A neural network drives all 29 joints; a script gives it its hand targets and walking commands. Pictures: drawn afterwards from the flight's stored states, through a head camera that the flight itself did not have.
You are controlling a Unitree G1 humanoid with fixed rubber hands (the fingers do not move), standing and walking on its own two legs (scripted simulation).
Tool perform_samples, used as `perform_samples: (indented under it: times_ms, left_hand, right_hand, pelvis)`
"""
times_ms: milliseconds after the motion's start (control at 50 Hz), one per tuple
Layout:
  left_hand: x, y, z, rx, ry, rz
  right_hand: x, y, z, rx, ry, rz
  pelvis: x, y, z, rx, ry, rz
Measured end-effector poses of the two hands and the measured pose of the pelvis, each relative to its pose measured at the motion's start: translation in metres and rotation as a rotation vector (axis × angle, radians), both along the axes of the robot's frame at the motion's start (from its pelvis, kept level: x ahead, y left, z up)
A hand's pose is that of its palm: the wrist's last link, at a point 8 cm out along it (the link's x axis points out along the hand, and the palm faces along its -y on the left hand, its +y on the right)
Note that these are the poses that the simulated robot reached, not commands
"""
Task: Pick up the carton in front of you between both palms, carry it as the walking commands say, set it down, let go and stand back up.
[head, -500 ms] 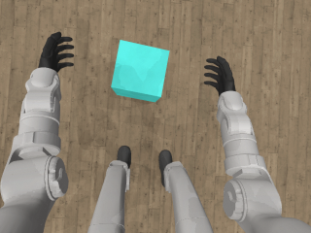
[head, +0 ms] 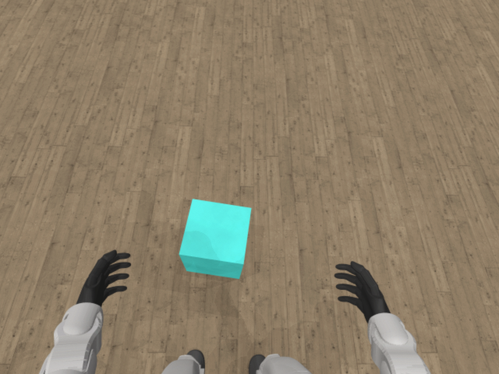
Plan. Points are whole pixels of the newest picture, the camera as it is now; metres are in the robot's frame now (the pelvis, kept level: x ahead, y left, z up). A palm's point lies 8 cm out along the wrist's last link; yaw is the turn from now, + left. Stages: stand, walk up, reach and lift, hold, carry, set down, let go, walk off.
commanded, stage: let go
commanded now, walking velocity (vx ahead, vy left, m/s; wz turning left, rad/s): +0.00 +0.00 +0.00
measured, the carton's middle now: (217, 241) +0.50 +0.03 -0.64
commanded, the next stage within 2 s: stand in 0.62 s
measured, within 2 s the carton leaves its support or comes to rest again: neither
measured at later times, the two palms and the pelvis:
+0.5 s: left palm (73, 346) +0.17 +0.24 -0.05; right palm (380, 325) +0.17 -0.22 -0.05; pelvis +0.01 +0.01 +0.01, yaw -1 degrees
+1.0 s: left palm (36, 373) +0.14 +0.29 -0.07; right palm (403, 338) +0.15 -0.27 -0.08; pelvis +0.02 +0.00 +0.00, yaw +0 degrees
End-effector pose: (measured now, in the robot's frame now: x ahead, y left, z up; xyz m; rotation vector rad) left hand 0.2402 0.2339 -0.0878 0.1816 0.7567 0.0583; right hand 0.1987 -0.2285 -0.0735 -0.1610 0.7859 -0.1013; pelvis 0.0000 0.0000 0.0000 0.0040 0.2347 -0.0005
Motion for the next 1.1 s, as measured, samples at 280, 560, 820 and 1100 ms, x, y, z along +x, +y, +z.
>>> perform_samples:
  times_ms: [280, 560, 820, 1100]
  left_hand:
    - [-0.063, 0.004, 0.031, -0.002, 0.030, 0.007]
    - [-0.070, 0.005, 0.030, -0.001, 0.034, 0.009]
    - [-0.091, 0.048, 0.019, 0.128, 0.078, 0.090]
    - [-0.100, 0.050, 0.012, 0.158, 0.133, 0.112]
  right_hand:
    - [-0.027, 0.000, 0.019, 0.005, 0.001, 0.030]
    - [-0.027, 0.003, 0.022, -0.029, 0.026, 0.022]
    - [-0.035, -0.040, 0.007, -0.128, 0.024, -0.045]
    - [-0.054, -0.044, -0.014, -0.134, 0.119, -0.056]
  pelvis:
    - [0.014, 0.006, 0.012, 0.002, -0.247, -0.012]
    - [0.010, 0.007, 0.010, 0.003, -0.328, -0.018]
    - [0.013, 0.007, 0.004, -0.003, -0.264, -0.013]
    - [0.017, 0.003, 0.005, -0.005, -0.261, -0.006]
